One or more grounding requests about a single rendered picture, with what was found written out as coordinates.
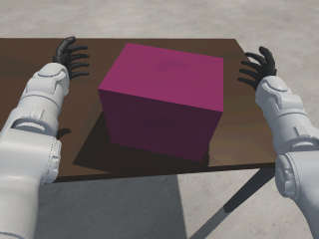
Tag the table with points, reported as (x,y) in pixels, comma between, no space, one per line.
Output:
(242,139)

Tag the robot left hand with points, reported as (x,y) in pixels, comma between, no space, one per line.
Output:
(63,56)

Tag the robot right upper arm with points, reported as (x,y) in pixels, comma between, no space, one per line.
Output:
(297,177)

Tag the robot left upper arm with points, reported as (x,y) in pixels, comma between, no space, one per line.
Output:
(27,160)

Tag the left robot forearm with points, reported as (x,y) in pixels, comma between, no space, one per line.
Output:
(41,102)

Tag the carton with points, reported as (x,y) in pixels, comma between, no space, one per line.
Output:
(163,100)

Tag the robot right hand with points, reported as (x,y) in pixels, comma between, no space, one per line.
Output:
(265,69)

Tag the right robot forearm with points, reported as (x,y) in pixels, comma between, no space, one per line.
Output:
(290,125)

